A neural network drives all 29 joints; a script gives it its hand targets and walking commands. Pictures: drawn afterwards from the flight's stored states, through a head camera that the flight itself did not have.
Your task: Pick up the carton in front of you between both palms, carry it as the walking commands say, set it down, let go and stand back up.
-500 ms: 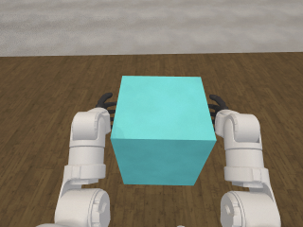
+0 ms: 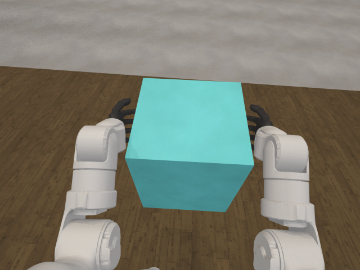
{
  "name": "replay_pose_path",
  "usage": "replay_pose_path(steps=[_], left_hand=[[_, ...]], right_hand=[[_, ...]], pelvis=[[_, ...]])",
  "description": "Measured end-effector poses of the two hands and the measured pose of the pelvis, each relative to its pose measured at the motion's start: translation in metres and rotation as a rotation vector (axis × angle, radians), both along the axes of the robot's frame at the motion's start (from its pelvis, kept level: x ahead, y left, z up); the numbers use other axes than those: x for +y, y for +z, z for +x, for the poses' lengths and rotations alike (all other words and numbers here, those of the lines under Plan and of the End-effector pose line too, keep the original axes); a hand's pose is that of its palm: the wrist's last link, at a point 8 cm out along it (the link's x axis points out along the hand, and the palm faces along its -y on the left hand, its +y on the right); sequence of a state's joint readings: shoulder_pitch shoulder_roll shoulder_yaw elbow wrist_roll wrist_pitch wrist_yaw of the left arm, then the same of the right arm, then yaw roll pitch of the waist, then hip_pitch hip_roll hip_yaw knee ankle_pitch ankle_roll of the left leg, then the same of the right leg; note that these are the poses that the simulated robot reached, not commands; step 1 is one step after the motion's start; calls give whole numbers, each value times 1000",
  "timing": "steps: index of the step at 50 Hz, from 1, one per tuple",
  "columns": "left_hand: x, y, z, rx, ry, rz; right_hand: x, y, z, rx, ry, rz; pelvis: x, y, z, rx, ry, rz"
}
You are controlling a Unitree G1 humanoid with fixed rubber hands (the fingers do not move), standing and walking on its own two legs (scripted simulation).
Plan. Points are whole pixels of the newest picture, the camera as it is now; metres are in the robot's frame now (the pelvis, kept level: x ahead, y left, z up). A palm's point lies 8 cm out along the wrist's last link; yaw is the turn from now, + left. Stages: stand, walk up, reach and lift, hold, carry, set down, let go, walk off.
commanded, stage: carry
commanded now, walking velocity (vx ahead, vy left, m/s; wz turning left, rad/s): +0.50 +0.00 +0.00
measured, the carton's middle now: (187, 150) +0.37 +0.02 +0.06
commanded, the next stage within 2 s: none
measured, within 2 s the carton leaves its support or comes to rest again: neither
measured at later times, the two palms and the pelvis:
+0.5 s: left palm (157, 65) +0.67 +0.12 +0.09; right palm (253, 74) +0.67 -0.18 +0.08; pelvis +0.31 -0.02 -0.04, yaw +1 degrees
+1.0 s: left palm (157, 27) +0.96 +0.16 +0.08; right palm (231, 31) +0.97 -0.14 +0.07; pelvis +0.61 -0.01 -0.07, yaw -1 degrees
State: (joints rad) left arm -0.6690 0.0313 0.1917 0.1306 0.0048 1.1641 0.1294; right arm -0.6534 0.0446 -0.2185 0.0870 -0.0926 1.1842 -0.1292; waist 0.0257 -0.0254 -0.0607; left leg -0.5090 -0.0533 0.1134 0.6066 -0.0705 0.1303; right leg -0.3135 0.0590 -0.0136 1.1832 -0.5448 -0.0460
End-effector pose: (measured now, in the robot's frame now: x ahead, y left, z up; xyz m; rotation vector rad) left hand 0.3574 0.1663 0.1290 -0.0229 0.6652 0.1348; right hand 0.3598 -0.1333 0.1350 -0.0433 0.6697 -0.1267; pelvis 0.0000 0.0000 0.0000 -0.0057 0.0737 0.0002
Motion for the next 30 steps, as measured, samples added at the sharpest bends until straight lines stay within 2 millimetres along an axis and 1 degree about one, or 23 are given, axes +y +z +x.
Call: replay_pose_path(steps=[4, 6, 9, 14, 17, 19, 21, 23, 25, 28, 30], left_hand=[[-9, -14, 43, 99, -47, 10], [-13, -16, 65, 116, -62, 11], [-19, -16, 99, 108, -72, 6], [-26, -9, 159, 56, -61, -7], [-31, -7, 199, 29, -50, -9], [-36, -9, 227, 19, -44, -6], [-41, -15, 257, 14, -39, 3], [-45, -25, 286, 8, -26, 20], [-45, -39, 309, 27, -13, 46], [-40, -66, 330, 113, 13, 48], [-37, -78, 341, 156, 29, 44]], right_hand=[[-9, -18, 28, 100, -43, 5], [-13, -21, 44, 117, -59, 8], [-18, -20, 75, 108, -78, 14], [-25, -12, 137, 55, -86, 23], [-30, -9, 180, 28, -80, 28], [-35, -12, 210, 19, -74, 30], [-41, -21, 241, 13, -64, 33], [-44, -34, 275, 9, -41, 36], [-45, -52, 306, 28, -19, 48], [-40, -77, 336, 113, 20, 35], [-36, -87, 354, 155, 41, 26]], pelvis=[[10, 8, 40, 4, -3, -16], [13, 12, 59, 8, -6, -21], [14, 15, 90, 16, -7, -24], [10, 15, 148, 25, 0, -18], [4, 10, 190, 27, 4, -7], [-2, 2, 221, 25, 7, 4], [-8, -11, 254, 16, 13, 15], [-14, -29, 289, -3, 24, 34], [-18, -40, 313, -5, 15, 9], [-26, -40, 342, -8, 13, 18], [-31, -37, 360, -6, 14, 23]])
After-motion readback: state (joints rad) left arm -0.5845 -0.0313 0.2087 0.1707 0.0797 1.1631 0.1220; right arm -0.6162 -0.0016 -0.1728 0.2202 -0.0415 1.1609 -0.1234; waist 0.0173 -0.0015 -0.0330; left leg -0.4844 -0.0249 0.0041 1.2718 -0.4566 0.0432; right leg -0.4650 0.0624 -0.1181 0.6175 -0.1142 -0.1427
